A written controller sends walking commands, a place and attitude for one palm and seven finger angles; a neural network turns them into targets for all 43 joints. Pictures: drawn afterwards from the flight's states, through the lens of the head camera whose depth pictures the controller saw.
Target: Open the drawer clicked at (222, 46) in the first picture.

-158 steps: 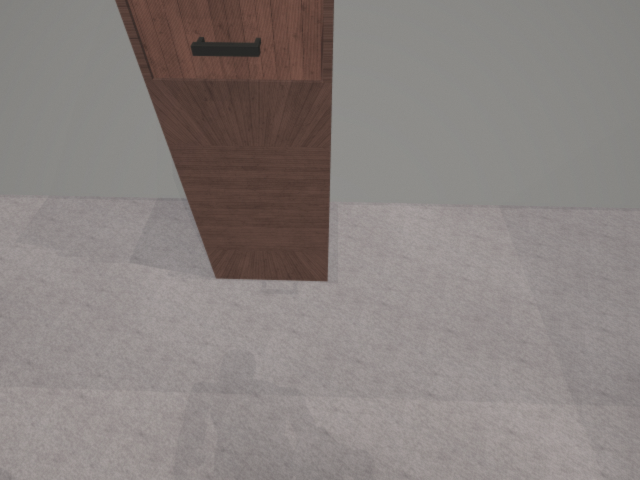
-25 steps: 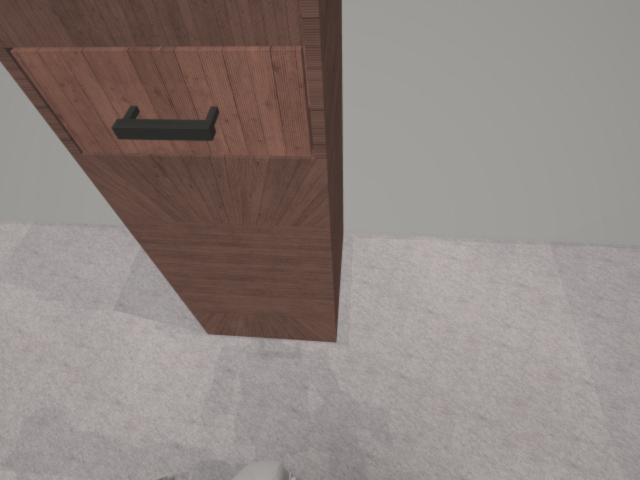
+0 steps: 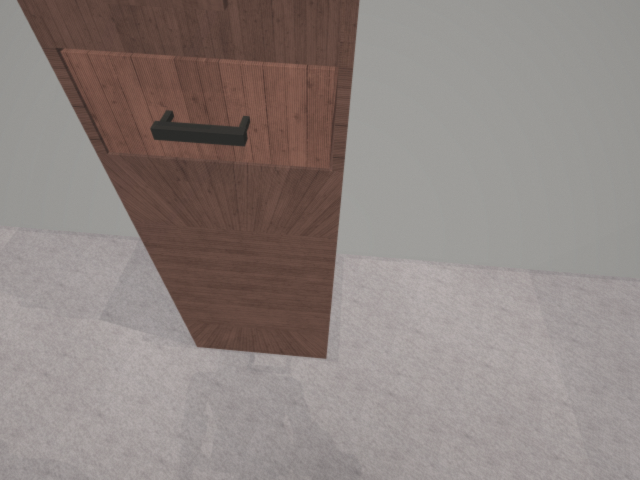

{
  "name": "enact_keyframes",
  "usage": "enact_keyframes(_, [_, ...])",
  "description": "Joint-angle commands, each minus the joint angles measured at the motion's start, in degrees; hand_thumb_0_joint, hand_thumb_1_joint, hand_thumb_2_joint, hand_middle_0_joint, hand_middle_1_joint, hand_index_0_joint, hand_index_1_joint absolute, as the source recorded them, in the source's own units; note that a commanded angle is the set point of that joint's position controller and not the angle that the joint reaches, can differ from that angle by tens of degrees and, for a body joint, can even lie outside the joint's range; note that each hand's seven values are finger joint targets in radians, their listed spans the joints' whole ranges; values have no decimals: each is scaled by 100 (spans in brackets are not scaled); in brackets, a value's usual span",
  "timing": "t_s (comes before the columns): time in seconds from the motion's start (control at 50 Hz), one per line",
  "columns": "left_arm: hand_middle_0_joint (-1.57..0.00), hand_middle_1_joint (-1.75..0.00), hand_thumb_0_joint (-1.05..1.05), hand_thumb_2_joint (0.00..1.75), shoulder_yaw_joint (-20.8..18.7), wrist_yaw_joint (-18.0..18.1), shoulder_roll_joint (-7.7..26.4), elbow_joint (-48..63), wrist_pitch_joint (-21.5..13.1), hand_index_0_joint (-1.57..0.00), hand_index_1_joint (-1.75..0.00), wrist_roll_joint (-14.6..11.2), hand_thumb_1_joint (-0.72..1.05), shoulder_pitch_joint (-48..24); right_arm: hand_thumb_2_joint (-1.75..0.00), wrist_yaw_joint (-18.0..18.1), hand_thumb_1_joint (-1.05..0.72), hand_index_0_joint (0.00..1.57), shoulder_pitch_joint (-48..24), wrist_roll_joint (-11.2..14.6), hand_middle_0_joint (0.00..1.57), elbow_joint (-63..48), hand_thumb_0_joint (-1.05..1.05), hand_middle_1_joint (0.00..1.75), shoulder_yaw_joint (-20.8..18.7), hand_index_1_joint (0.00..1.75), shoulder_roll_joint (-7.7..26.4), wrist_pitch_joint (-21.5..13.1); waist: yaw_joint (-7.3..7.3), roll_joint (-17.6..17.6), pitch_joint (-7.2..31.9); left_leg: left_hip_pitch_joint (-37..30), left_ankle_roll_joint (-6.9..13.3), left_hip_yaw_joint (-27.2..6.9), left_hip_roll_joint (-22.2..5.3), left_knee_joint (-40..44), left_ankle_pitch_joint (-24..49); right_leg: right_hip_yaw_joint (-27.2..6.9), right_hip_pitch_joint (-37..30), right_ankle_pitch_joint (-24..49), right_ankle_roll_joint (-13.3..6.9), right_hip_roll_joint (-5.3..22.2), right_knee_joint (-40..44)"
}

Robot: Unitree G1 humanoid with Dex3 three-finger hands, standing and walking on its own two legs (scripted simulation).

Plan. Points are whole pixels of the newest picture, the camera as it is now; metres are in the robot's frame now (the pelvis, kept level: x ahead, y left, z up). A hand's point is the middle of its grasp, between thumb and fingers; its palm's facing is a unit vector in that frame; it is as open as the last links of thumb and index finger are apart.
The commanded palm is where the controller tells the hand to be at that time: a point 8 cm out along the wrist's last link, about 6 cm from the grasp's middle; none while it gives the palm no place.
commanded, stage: come to a stop and stand still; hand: left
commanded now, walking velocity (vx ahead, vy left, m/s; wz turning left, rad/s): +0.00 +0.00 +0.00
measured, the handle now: (203, 126) +0.57 +0.22 +0.13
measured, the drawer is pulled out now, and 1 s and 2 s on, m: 0.00 0.00 0.00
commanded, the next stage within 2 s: look again from close up in 0.14 s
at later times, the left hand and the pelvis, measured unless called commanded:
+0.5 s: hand out of the picture +0.06 +0.22 -0.18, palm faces +0.01 -0.97 -0.26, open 7.4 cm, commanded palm none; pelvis +0.01 +0.01 -0.01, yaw -1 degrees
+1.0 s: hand out of the picture +0.05 +0.25 -0.16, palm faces -0.02 -0.95 -0.31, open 7.4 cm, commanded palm none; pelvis -0.01 +0.02 +0.00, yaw -1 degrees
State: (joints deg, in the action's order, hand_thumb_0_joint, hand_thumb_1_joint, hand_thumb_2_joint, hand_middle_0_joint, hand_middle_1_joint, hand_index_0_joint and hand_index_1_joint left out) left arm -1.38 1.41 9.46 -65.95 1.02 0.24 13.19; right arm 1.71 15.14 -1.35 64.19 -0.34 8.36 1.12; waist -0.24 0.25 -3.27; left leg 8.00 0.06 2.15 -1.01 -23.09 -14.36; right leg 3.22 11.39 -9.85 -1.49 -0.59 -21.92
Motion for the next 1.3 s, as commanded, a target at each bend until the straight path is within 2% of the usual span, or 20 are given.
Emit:
enact_keyframes(0.0, [-20, -30, 0, 90, -54, 12, 496, 163, -155, -20, -30, 9, 90, 257, -90, 70, -90, 20, 384, 39, 20, -114, 0, 30, -94, 30, 557, -149, -2, -99, 11, 417, 151, -487, -541, 631, 161, -585, -223, -79, -73, 585, 367])
enact_keyframes(0.2, [-20, -30, 0, 90, -31, 49, 352, 76, -180, -20, -30, 5, 90, 425, -90, 111, -90, 20, 633, 56, 20, 31, 0, 30, -86, 30, 396, -198, 19, -76, 1, 267, 157, -450, -557, 539, 683, -540, -229, 365, -77, 610, 208])
enact_keyframes(0.22, [-20, -30, 0, 90, 33, 60, 1342, 667, -270, -20, -30, 57, 90, 375, -90, -37, -90, 20, 210, 21, 20, -663, 0, 30, -210, 30, 1228, -162, 130, -141, -433, 416, 57, -491, -279, 405, 291, -611, 170, -363, -127, 462, -101])
enact_keyframes(0.24, [-20, -30, 0, 90, -71, 95, 933, 676, -284, -20, -30, 39, 90, 480, -90, 8, -90, 20, 124, -44, 20, -757, 0, 30, -241, 30, 1101, -305, -18, -350, 298, 588, 163, -480, -459, 98, -99, -689, 8, -465, -84, 620, -305])
enact_keyframes(0.26, [-20, -30, 0, 90, -81, 89, 1049, 800, -325, -20, -30, 81, 90, 473, -90, 41, -90, 20, 247, -27, 20, -820, 0, 30, -279, 30, 1068, -359, 79, -420, 861, 393, 213, -541, -392, -139, 456, -769, -204, 125, -167, 651, -390])
enact_keyframes(0.28, [-20, -30, 0, 90, -97, 88, 983, 845, -333, -20, -30, 84, 90, 478, -90, 63, -90, 20, 283, 8, 20, -827, 0, 30, -295, 30, 1022, -360, 92, -269, 890, 412, 216, -475, -406, -235, 446, -808, -186, 148, -193, 681, -342])
enact_keyframes(0.32, [-20, -30, 0, 90, -78, 90, 918, 962, -310, -20, -30, 77, 90, 446, -90, 48, -90, 20, 390, 10, 20, -874, 0, 30, -261, 30, 960, -329, 140, 239, 636, 534, 241, -447, -370, -290, 466, -842, -99, 271, -210, 655, -334])
enact_keyframes(0.34, [-20, -30, 0, 90, -105, 91, 966, 999, -310, -20, -30, 82, 90, 412, -90, 48, -90, 20, 354, 27, 20, -877, 0, 30, -291, 30, 1040, -328, 128, 266, 419, 590, 252, -441, -362, -280, 505, -857, -13, 387, -209, 661, -335])
enact_keyframes(0.4, [-20, -30, 0, 90, -152, 83, 1197, 1134, -342, -20, -30, 67, 90, 312, -90, 53, -90, 20, 139, 49, 20, -951, 0, 30, -346, 30, 1331, -358, 101, 38, 317, 451, 295, -480, -468, -248, 1145, -764, -13, 1167, -207, 642, -512])
enact_keyframes(0.48, [-20, -30, 0, 90, -136, 59, 1384, 1193, -323, -20, -30, 44, 90, 75, -90, 17, -90, 20, -179, 33, 20, -994, 0, 30, -317, 30, 1533, -346, 73, -91, 203, 414, 269, -472, -524, -73, 1255, -719, -58, 1159, -148, 632, -449])
enact_keyframes(0.78, [-20, -30, 0, 90, -35, -57, 1828, 1132, -248, -20, -30, 58, 90, -620, -90, -134, -90, 20, -854, 12, 20, -942, 0, 30, -205, 30, 2074, -301, 31, -89, 191, 378, 203, -638, -595, 720, 217, -706, -237, 200, 34, 696, 178])
enact_keyframes(0.86, [-20, -30, 0, 90, -13, -56, 1806, 1023, -259, -20, -30, 52, 90, -559, -90, -147, -90, 20, -812, 26, 20, -810, 0, 30, -176, 30, 2028, -288, 37, -6, 295, 269, 188, -614, -569, 721, 200, -748, -284, 174, 44, 737, 299])
enact_keyframes(0.92, [-20, -30, 0, 90, 103, -27, 1276, 819, -166, -20, -30, 60, 90, -170, -90, -177, -90, 20, -367, -2, 20, -557, 0, 30, -36, 30, 1435, -166, 52, 146, 248, 348, 102, -485, -465, 647, -640, -770, -207, -836, 109, 721, 361])
enact_keyframes(0.96, [-20, -30, 0, 90, 73, -42, 1281, 788, -125, -20, -30, 83, 90, 24, -90, -186, -90, 20, -233, -16, 20, -479, 0, 30, -54, 30, 1403, -117, 17, 153, -44, 585, 141, -460, -391, 599, -1324, -884, 58, -1626, 71, 709, 431])
enact_keyframes(1.02, [-20, -30, 0, 90, 18, -58, 1256, 771, -127, -20, -30, 94, 90, 274, -90, -174, -90, 20, -18, -13, 20, -412, 0, 30, -68, 30, 1310, -107, 2, 278, -327, 820, 185, -387, -295, 347, -1509, -1117, 263, -2129, -63, 758, 512])
enact_keyframes(1.1, [-20, -30, 0, 90, -39, -51, 1014, 708, -180, -20, -30, 76, 90, 612, -90, -138, -90, 20, 365, 18, 20, -296, 0, 30, -64, 30, 1030, -185, 15, 192, -341, 811, 238, -298, -282, 99, -1217, -1180, 254, -1912, -218, 786, 292])
enact_keyframes(1.18, [-20, -30, 0, 90, -56, -51, 628, 661, -209, -20, -30, 89, 90, 809, -90, -85, -90, 20, 768, 50, 20, -156, 0, 30, -120, 30, 920, -258, 74, -304, -446, 616, 415, -586, -569, 353, -1287, -668, 497, -1353, -207, 483, -430])
enact_keyframes(1.22, [-20, -30, 0, 90, -5, -30, 354, 640, -228, -20, -30, 97, 90, 840, -90, -32, -90, 20, 963, 82, 20, -69, 0, 30, -145, 30, 916, -302, 86, -539, -383, 331, 569, -870, -916, 563, -258, -170, 537, -382, -71, 260, -995])
enact_keyframes(1.24, [-20, -30, 0, 90, 30, 3, 193, 603, -236, -20, -30, 103, 90, 887, -90, 13, -90, 20, 992, 91, 20, -29, 0, 30, -141, 30, 866, -318, 58, -544, -375, 197, 587, -765, -964, 405, 865, -67, 487, -29, -16, 255, -1055])
enact_keyframes(1.28, [-20, -30, 0, 90, 49, 86, 116, 415, -248, -20, -30, 57, 90, 1212, -90, 109, -90, 20, 1005, 115, 20, 32, 0, 30, -101, 30, 655, -347, -12, -275, -56, -77, 443, -325, -753, -257, 3076, -267, 4, 1053, -12, 410, -861])
